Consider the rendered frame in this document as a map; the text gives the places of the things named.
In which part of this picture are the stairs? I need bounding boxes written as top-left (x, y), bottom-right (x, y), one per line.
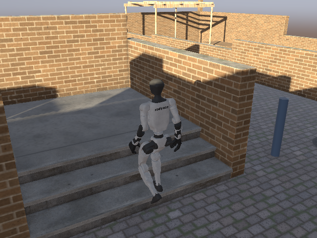
top-left (18, 131), bottom-right (231, 238)

